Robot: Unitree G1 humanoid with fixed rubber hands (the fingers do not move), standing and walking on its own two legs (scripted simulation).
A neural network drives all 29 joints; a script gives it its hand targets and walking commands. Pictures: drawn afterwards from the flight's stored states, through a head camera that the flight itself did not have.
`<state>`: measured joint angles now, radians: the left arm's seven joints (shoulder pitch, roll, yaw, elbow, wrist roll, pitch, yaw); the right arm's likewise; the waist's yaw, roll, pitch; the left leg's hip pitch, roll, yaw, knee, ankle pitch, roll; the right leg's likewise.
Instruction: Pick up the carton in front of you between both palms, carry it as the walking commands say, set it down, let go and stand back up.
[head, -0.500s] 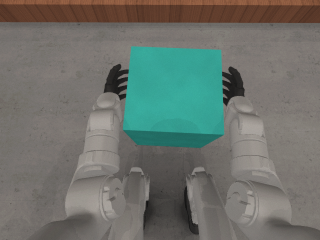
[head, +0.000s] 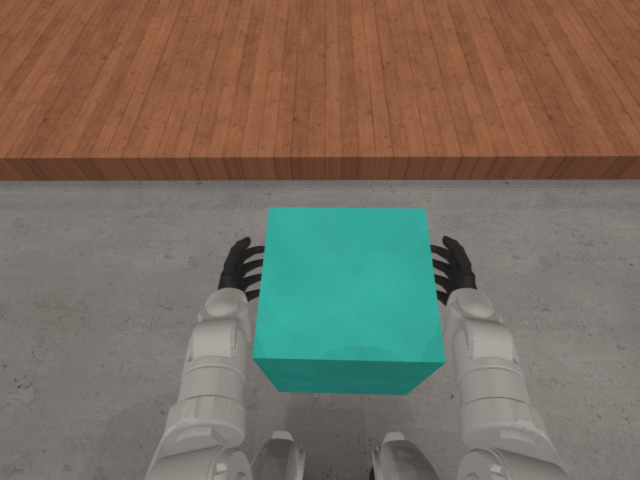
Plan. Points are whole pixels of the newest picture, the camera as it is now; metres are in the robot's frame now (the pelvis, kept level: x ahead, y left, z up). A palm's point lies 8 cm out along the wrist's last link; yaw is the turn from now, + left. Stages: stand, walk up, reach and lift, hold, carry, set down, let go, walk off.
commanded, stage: reach and lift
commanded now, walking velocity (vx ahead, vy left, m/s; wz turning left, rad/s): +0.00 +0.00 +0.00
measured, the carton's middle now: (344, 310) +0.36 -0.01 -0.09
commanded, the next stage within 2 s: hold in 1.38 s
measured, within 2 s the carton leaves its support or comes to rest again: neither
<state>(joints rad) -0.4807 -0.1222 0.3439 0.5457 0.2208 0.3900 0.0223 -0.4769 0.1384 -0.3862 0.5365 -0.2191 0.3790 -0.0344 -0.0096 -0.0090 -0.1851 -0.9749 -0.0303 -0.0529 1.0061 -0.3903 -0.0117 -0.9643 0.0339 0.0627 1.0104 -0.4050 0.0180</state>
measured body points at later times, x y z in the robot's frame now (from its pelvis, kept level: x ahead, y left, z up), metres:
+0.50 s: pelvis +0.02 +0.00 +0.07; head -0.01 +0.00 +0.52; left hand +0.33 +0.15 +0.09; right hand +0.33 -0.15 +0.09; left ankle +0.05 +0.12 -0.67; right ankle +0.04 -0.13 -0.67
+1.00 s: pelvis +0.02 +0.00 +0.08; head +0.00 +0.00 +0.53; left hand +0.33 +0.15 +0.10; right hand +0.34 -0.15 +0.10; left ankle +0.05 +0.12 -0.67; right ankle +0.04 -0.13 -0.67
